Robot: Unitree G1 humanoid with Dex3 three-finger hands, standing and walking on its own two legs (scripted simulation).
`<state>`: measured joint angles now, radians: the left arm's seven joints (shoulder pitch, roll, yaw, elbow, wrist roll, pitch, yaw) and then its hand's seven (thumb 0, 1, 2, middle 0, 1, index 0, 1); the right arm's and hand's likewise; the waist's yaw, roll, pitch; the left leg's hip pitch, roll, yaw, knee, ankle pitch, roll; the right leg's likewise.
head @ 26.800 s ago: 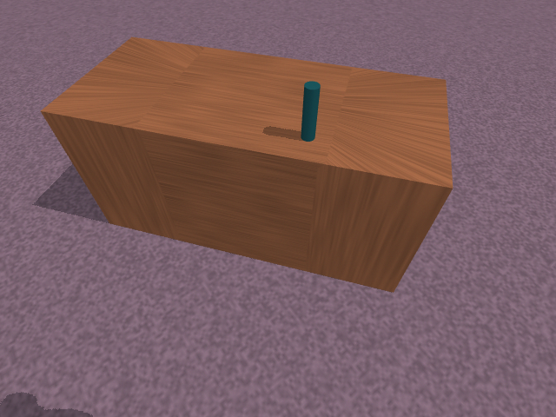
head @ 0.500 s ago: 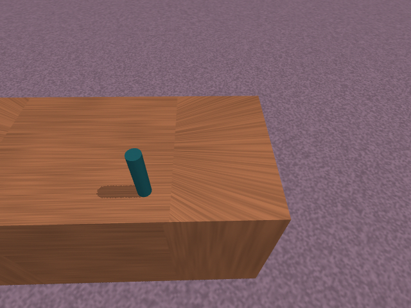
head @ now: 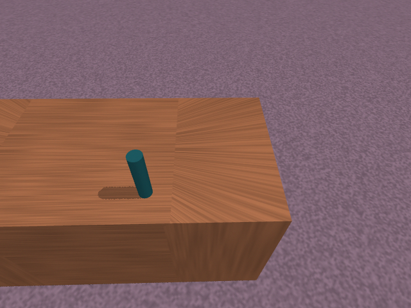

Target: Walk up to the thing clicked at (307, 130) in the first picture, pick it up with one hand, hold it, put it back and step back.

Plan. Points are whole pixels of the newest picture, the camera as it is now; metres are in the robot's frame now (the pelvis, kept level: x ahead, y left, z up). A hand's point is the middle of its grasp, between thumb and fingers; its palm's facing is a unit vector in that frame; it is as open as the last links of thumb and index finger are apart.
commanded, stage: stand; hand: left
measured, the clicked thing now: (140, 175) +0.47 +0.18 -0.10
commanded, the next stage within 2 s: step back in 0.70 s
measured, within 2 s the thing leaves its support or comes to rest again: neither
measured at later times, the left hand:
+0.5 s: hand out of the picture +0.06 +0.25 -0.16, palm faces -0.02 -0.94 -0.33, open 7.4 cm
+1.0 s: hand out of the picture +0.05 +0.26 -0.17, palm faces +0.01 -0.92 -0.40, open 7.4 cm
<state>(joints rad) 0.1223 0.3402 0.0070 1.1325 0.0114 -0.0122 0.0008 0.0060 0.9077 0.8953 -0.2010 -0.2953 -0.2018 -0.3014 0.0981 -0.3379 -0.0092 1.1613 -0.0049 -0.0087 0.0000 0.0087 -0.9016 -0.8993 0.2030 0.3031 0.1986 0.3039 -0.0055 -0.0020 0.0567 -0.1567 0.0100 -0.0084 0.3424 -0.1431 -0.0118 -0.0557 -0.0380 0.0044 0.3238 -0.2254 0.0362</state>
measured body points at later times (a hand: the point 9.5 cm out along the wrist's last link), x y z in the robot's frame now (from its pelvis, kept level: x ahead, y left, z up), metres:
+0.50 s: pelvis +0.00 +0.00 +0.00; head +0.01 +0.00 +0.45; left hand +0.06 +0.30 -0.14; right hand +0.07 -0.30 -0.13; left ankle +0.03 +0.13 -0.75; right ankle -0.03 -0.14 -0.75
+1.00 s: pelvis -0.05 -0.01 -0.03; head +0.03 -0.02 +0.42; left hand +0.05 +0.31 -0.14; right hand +0.08 -0.33 -0.15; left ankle +0.02 +0.12 -0.74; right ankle -0.03 -0.14 -0.75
